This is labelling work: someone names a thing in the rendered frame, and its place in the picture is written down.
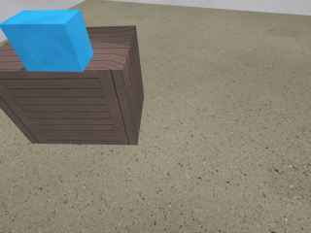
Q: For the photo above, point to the pedestal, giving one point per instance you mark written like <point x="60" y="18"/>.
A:
<point x="100" y="106"/>

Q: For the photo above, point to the carton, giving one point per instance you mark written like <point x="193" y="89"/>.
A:
<point x="49" y="40"/>

